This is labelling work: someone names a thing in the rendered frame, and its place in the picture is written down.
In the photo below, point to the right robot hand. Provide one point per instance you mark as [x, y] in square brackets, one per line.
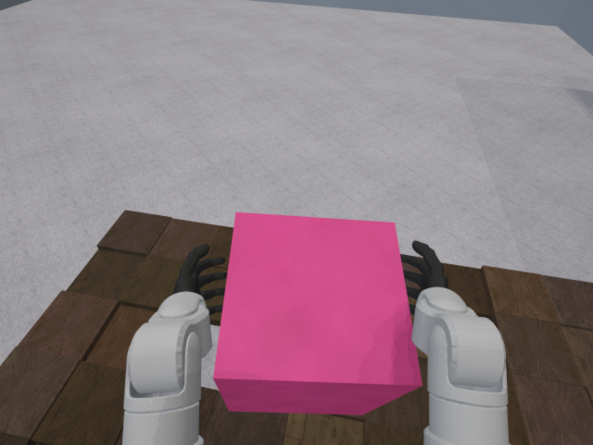
[431, 268]

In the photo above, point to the carton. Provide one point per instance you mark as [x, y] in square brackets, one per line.
[315, 317]

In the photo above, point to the left robot hand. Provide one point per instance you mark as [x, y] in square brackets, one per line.
[189, 281]

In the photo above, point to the left robot forearm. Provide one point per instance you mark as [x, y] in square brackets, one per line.
[163, 374]

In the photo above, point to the right robot forearm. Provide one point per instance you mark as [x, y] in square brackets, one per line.
[466, 371]

